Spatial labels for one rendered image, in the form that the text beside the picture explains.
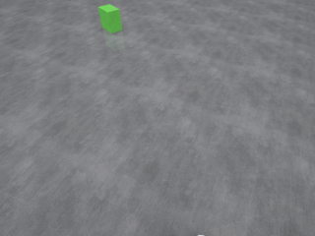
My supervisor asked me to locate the carton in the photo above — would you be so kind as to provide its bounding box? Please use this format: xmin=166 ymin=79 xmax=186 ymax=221
xmin=98 ymin=4 xmax=122 ymax=33

